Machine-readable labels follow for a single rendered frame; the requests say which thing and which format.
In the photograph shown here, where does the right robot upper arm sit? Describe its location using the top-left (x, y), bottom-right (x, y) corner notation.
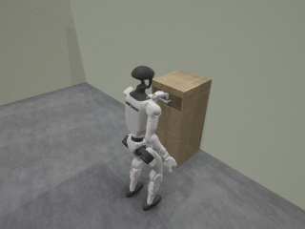
top-left (145, 101), bottom-right (161, 144)

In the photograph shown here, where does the handle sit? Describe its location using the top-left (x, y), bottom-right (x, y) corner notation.
top-left (157, 97), bottom-right (171, 104)

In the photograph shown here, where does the left robot upper arm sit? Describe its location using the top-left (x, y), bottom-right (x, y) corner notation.
top-left (123, 87), bottom-right (133, 96)

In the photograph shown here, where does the right robot hand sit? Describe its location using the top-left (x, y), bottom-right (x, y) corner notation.
top-left (164, 156), bottom-right (177, 173)

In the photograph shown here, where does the right robot forearm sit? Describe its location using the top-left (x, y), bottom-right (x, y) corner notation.
top-left (150, 135), bottom-right (170, 161)

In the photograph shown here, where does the left robot forearm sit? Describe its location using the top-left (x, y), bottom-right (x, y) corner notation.
top-left (148, 94), bottom-right (157, 101)

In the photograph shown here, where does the drawer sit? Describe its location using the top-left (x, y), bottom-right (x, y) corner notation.
top-left (153, 86), bottom-right (182, 112)

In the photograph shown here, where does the left robot hand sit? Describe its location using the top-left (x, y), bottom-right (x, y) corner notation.
top-left (153, 91), bottom-right (169, 104)

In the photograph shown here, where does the right robot shin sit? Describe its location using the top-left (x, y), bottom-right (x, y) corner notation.
top-left (147, 174), bottom-right (163, 204)

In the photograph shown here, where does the humanoid robot head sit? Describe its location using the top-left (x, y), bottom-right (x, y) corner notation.
top-left (129, 66), bottom-right (154, 101)

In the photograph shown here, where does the cabinet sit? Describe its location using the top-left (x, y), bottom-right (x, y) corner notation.
top-left (152, 70), bottom-right (212, 168)

